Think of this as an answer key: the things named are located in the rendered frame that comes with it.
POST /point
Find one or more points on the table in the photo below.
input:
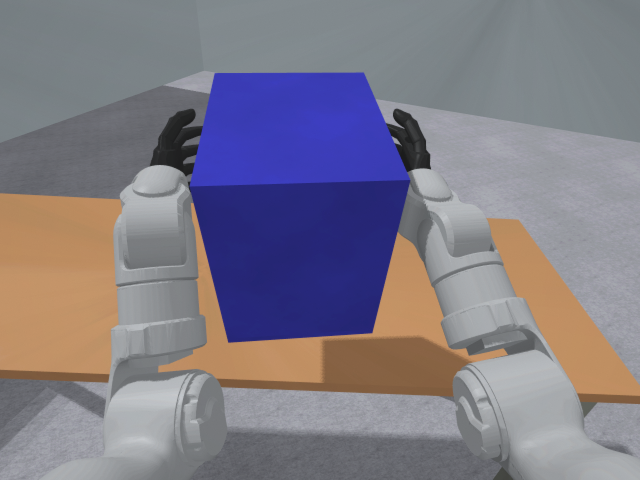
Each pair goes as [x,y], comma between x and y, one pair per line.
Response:
[58,304]

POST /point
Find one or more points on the robot left hand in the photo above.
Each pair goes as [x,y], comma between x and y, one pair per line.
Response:
[170,151]

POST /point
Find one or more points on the robot left upper arm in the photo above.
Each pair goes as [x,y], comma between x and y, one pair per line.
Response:
[159,426]

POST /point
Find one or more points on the carton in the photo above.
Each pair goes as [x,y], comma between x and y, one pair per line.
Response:
[299,190]

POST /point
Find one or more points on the robot right hand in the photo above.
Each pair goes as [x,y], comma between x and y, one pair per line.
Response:
[413,150]

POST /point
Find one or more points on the robot left forearm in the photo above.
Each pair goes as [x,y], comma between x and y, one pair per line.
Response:
[156,268]

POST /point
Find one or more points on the robot right upper arm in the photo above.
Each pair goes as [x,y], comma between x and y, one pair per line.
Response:
[520,411]

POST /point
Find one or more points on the robot right forearm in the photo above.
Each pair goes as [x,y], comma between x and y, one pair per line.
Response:
[481,310]

